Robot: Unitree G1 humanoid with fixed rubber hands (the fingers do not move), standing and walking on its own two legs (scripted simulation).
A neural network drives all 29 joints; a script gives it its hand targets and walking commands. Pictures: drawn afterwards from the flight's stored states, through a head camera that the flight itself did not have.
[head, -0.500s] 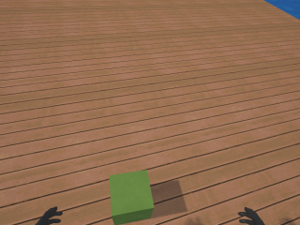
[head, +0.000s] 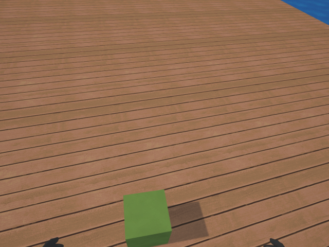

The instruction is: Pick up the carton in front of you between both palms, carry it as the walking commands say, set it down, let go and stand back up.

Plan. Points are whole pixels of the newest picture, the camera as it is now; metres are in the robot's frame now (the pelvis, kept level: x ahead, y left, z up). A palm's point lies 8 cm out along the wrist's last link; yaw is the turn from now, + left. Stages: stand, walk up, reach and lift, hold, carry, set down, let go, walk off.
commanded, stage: stand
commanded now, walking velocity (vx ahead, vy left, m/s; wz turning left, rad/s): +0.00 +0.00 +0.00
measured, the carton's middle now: (146, 220) +0.38 +0.06 -0.65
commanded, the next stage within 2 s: none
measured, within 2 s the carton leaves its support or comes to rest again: neither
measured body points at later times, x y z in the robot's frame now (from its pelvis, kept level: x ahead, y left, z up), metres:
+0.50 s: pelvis -0.01 +0.00 +0.00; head -0.01 +0.01 +0.45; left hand +0.08 +0.31 -0.12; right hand +0.09 -0.32 -0.10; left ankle +0.01 +0.11 -0.74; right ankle -0.05 -0.15 -0.74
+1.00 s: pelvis -0.01 -0.01 +0.00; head -0.01 +0.01 +0.45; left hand +0.07 +0.31 -0.12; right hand +0.09 -0.32 -0.10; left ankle +0.01 +0.11 -0.74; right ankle -0.05 -0.15 -0.74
